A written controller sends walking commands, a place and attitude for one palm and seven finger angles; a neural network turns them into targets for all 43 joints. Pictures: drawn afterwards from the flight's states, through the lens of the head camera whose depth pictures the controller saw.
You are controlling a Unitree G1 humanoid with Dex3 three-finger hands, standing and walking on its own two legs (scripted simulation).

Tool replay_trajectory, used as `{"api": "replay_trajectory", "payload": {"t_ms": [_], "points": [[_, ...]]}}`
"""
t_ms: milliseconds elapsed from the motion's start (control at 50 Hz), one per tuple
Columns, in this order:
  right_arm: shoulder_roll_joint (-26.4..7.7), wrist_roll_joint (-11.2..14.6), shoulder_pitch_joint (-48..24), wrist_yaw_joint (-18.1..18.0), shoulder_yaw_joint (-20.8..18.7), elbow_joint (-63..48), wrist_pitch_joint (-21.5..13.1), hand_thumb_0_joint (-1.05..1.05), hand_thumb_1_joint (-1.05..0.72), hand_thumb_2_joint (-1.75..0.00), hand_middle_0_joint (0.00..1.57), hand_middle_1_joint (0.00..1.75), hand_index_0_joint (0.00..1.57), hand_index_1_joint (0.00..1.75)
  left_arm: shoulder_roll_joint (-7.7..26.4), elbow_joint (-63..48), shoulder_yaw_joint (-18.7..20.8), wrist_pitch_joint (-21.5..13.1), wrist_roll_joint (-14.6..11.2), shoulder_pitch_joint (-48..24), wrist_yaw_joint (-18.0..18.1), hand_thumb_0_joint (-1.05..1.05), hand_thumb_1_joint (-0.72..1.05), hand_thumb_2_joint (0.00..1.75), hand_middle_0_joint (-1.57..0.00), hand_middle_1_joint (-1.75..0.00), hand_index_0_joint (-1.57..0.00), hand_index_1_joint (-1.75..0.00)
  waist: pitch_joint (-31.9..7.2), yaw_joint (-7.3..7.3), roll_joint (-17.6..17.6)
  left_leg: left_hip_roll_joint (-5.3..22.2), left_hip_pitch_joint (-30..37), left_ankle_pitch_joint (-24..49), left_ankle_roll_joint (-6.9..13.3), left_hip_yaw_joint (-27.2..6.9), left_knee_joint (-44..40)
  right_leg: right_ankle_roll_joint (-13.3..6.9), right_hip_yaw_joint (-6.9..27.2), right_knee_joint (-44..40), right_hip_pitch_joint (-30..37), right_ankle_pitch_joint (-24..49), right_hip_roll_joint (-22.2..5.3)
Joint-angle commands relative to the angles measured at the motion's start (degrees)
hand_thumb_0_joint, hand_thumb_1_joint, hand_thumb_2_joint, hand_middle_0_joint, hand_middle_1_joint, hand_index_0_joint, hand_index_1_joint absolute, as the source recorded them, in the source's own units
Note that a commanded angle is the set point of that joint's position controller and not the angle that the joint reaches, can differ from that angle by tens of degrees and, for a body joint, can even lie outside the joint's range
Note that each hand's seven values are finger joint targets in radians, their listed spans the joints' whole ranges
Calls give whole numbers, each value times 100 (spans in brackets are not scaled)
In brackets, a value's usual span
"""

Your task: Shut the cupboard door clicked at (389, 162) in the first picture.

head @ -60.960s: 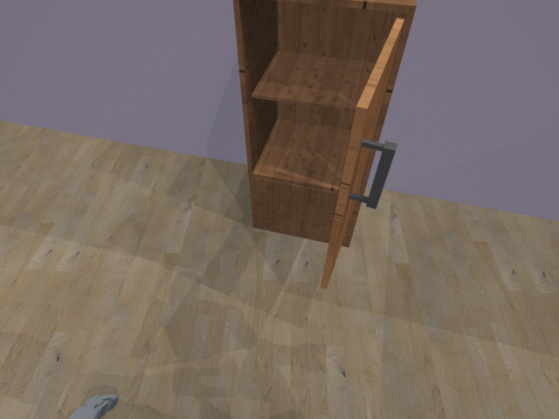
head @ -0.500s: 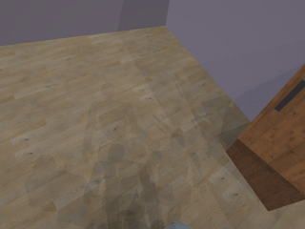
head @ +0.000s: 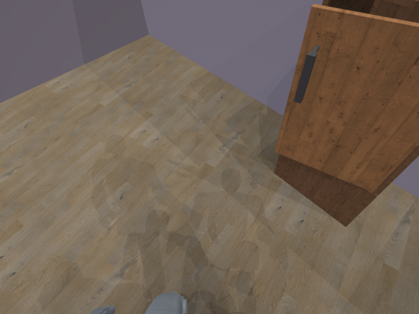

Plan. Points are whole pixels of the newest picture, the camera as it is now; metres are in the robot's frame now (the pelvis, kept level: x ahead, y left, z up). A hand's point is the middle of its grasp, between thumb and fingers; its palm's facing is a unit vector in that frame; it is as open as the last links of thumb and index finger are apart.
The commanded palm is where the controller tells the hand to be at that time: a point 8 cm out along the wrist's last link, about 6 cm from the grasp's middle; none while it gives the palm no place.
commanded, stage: turn to face it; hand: left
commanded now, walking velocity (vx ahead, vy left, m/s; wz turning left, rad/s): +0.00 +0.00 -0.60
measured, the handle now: (307, 75) +0.74 -0.25 +0.01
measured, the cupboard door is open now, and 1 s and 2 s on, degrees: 16 16 16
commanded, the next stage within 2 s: take the last steps up to it in 0.70 s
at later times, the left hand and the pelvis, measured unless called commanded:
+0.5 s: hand (115, 309) +0.15 +0.23 -0.17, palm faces -0.22 -0.95 -0.22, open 7.4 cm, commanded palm none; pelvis +0.02 +0.03 +0.00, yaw -16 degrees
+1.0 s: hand (157, 294) +0.18 +0.14 -0.17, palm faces -0.37 -0.91 -0.17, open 7.4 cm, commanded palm none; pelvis +0.05 +0.00 +0.00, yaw -24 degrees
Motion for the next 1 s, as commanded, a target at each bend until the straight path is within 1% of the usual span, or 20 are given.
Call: {"api": "replay_trajectory", "payload": {"t_ms": [0, 140, 200, 220, 260, 280, 320, 380, 520, 580, 600, 620, 640, 660, 700, 740, 780, 920, 960, 980], "points": [[-326, -10, -42, -5, -117, -484, -169, 0, -90, -90, 20, 30, 20, 30, 1178, -377, 292, -172, 37, 110, 69, 0, 90, 90, -20, -30, -20, -30, -732, 82, -865, -25, -306, 267, -65, -246, -272, -723, 1479, -1100, 701, 1577, -1308], [-285, 61, -351, -63, -82, -709, -271, 0, -90, -90, 20, 30, 20, 30, 1326, -310, 374, -119, 98, 277, 70, 0, 90, 90, -20, -30, -20, -30, -747, 236, -1051, -235, 231, -306, 8, -277, -1861, -949, 2269, -823, 696, 1988, -1387], [-263, 103, 155, -106, -59, -563, -332, 0, -90, -90, 20, 30, 20, 30, 1327, -339, 377, -68, 61, -40, 57, 0, 90, 90, -20, -30, -20, -30, -893, -38, -1051, -409, 1359, 441, 85, -214, -3316, -599, 2271, -424, 157, 2073, -1093], [-359, 106, 393, -120, -69, -459, -381, 0, -90, -90, 20, 30, 20, 30, 1165, -351, 351, -50, 25, -141, 62, 0, 90, 90, -20, -30, -20, -30, -990, -149, -761, -237, 2105, 1009, 113, -292, -4117, -322, 2032, -110, -300, 1628, -808], [-1221, -8, 544, -165, -185, -550, -440, 0, -90, -90, 20, 30, 20, 30, 709, -523, 239, -20, -42, 58, -24, 0, 90, 90, -20, -30, -20, -30, -1025, -133, 1600, 1959, 2901, 1903, 978, -2319, -4939, 328, 497, 1910, -1757, -1830, 379], [-1201, -66, 494, -177, -155, -601, -393, 0, -90, -90, 20, 30, 20, 30, 888, -529, 272, 5, 33, -84, -35, 0, 90, 90, -20, -30, -20, -30, -773, -179, 1117, 2239, 2290, 2111, 1372, -2261, -4864, 348, 464, 2918, -1629, -1989, 103], [-812, -77, 0, -211, -45, -704, -447, 0, -90, -90, 20, 30, 20, 30, 918, -356, 348, 50, 101, 96, -112, 0, 90, 90, -20, -30, -20, -30, -625, 116, 884, 1705, 2023, 2749, 1284, -1506, -4766, 467, 374, 3695, -1680, -1403, -69], [-695, -87, 40, -216, -28, -672, -440, 0, -90, -90, 20, 30, 20, 30, 747, -346, 298, 92, 55, 29, -174, 0, 90, 90, -20, -30, -20, -30, -623, 94, 799, 1287, 2371, 3680, 1201, -518, -4385, 566, 131, 3554, -1693, -1142, -158], [-840, -70, 545, -135, -147, -319, -391, 0, -90, -90, 20, 30, 20, 30, 531, -405, 158, 38, 49, -346, -176, 0, 90, 90, -20, -30, -20, -30, -719, -190, 1092, 1321, 2561, 4010, 1200, -94, -3967, 454, -462, 1563, -810, -999, -97], [-913, -33, 343, -106, -177, -282, -365, 0, -90, -90, 20, 30, 20, 30, 586, -247, 170, -21, 44, 95, -150, 0, 90, 90, -20, -30, -20, -30, -844, 91, 830, 1248, 2130, 3351, 934, 96, -3497, 323, -550, 178, 203, 51, -42], [-836, 14, 289, -84, -186, -290, -360, 0, -90, -90, 20, 30, 20, 30, 787, -135, 212, -64, 66, 431, -125, 0, 90, 90, -20, -30, -20, -30, -943, 254, 398, 1020, 1706, 2646, 670, 292, -3001, 244, -282, -517, 896, 850, -238], [-469, 78, 339, -42, -127, -386, -351, 0, -90, -90, 20, 30, 20, 30, 1334, -34, 296, -147, 120, 706, -47, 0, 90, 90, -20, -30, -20, -30, -1161, 351, -932, 418, 581, 1024, 319, 696, -2021, -133, 1067, -866, 1892, 2100, -1372], [-209, 62, -110, -55, -17, -612, -317, 0, -90, -90, 20, 30, 20, 30, 1712, 88, 357, -170, 87, 981, 23, 0, 90, 90, -20, -30, -20, -30, -907, 572, -1911, -192, -268, -1574, 153, 520, -832, -805, 2204, -894, 1698, 3863, -2350], [-314, 84, -85, -101, 3, -548, -230, 0, -90, -90, 20, 30, 20, 30, 1653, 84, 307, -167, 47, 945, 71, 0, 90, 90, -20, -30, -20, -30, -946, 511, -1407, -44, -172, -1428, 212, -167, -236, -1127, 2033, -955, 1293, 3374, -2415], [-305, 47, 8, -106, -30, -355, -220, 0, -90, -90, 20, 30, 20, 30, 1301, -4, 275, -172, 62, 377, 143, 0, 90, 90, -20, -30, -20, -30, -665, 257, -1725, -18, -623, -856, 149, -327, 241, -1013, 1812, -957, 1256, 3151, -1899], [-299, 31, 159, -53, -22, -173, -226, 0, -90, -90, 20, 30, 20, 30, 1060, -96, 184, -176, 44, 71, 162, 0, 90, 90, -20, -30, -20, -30, -729, 90, -1382, 37, -305, -327, 92, -272, 114, -825, 1056, -822, 1027, 3289, -1531], [-202, 30, 287, -25, -8, -93, -191, 0, -90, -90, 20, 30, 20, 30, 1027, -114, 168, -196, 59, -5, 151, 0, 90, 90, -20, -30, -20, -30, -770, 9, -1208, -79, 66, -106, 70, -144, -255, -751, 839, -899, 731, 2931, -1390], [-35, -34, 212, 55, 24, -137, -423, 0, -90, -90, 20, 30, 20, 30, 1081, 161, 238, -273, 108, 279, 39, 0, 90, 90, -20, -30, -20, -30, -479, 169, -1198, -199, 672, -211, 170, 209, -2497, -906, 1368, -1358, 613, -278, -1375], [-44, -50, 814, 22, 60, 81, -552, 0, -90, -90, 20, 30, 20, 30, 992, 179, 222, -266, 45, 129, 11, 0, 90, 90, -20, -30, -20, -30, -490, -134, -915, -346, 1976, 610, 220, 389, -3804, -624, 1155, -939, -127, -782, -1039], [-295, -62, 1281, -14, 24, 252, -619, 0, -90, -90, 20, 30, 20, 30, 721, 155, 171, -248, 4, 99, -13, 0, 90, 90, -20, -30, -20, -30, -575, -330, -70, -1, 2818, 439, 313, -182, -4370, -369, 845, -203, -854, -1193, -662]]}}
